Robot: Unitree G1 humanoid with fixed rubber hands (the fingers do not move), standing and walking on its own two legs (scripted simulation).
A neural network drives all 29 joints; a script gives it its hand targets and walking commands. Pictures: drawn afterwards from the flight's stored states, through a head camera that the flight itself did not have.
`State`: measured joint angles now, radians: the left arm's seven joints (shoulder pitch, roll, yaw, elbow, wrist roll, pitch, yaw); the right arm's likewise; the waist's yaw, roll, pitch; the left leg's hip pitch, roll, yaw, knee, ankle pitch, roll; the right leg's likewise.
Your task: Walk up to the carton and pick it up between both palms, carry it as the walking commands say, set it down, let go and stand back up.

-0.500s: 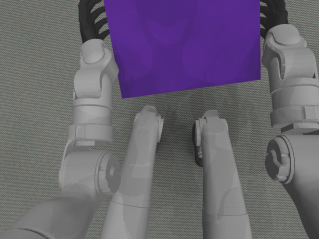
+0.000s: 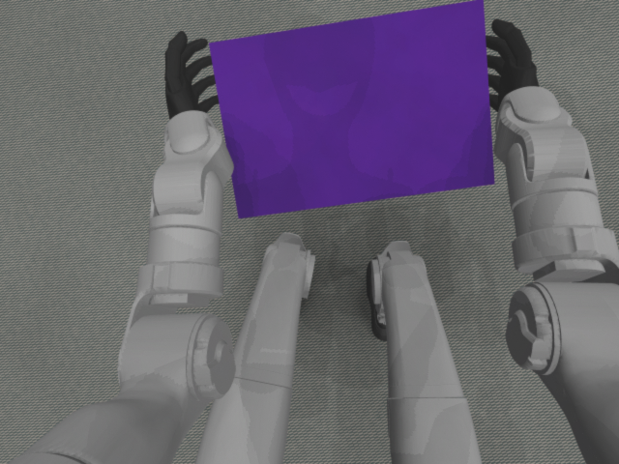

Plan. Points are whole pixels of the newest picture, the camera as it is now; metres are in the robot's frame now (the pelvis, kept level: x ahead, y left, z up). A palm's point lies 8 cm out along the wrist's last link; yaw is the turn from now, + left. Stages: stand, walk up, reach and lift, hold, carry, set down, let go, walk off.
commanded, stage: reach and lift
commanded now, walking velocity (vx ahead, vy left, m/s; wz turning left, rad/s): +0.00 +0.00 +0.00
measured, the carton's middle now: (347, 126) +0.47 +0.02 -0.15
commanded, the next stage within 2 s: none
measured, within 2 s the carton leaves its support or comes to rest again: neither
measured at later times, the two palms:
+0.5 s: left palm (131, 83) +0.43 +0.20 +0.05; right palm (569, 69) +0.47 -0.15 +0.03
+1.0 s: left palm (59, 40) +0.43 +0.20 +0.13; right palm out of the picture +0.48 -0.15 +0.11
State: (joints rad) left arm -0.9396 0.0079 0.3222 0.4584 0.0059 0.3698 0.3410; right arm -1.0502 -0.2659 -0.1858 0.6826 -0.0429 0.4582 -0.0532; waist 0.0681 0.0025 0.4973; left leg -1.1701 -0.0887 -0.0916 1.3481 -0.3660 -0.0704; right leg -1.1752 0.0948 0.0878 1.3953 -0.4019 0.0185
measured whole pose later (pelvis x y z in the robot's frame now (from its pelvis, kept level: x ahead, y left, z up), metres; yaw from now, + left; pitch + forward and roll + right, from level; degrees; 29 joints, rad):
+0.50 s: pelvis +0.05 +0.00 +0.07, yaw +1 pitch +20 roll +1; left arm -0.70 -0.08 0.41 0.64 0.15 0.36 0.25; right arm -0.77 -0.12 -0.26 0.82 -0.16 0.45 -0.05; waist 0.07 0.00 -0.05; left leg -1.09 -0.08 -0.12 1.03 -0.29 -0.06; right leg -1.09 0.08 0.09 1.07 -0.33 0.01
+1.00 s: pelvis +0.16 +0.00 +0.15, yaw +0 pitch +17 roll +1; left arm -0.21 -0.14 0.32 0.43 0.15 0.37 0.13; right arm -0.31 0.02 -0.25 0.55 -0.20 0.40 0.00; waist 0.10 0.01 -0.22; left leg -0.56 -0.04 -0.12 0.50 -0.20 -0.03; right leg -0.58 0.06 0.12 0.55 -0.26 -0.01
